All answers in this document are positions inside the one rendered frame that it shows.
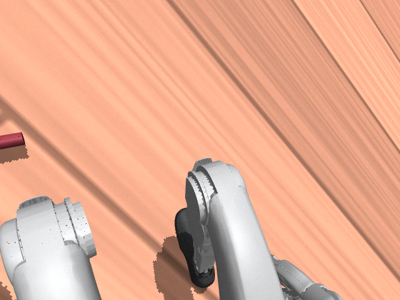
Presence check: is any right robot foot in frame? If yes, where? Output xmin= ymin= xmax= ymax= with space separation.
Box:
xmin=175 ymin=208 xmax=215 ymax=288

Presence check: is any bottle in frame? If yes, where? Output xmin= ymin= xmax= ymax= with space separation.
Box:
xmin=0 ymin=132 xmax=25 ymax=149

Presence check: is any right robot hand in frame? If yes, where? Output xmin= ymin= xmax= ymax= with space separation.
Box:
xmin=271 ymin=254 xmax=315 ymax=300

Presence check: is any right robot arm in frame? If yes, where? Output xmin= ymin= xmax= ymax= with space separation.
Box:
xmin=302 ymin=283 xmax=342 ymax=300

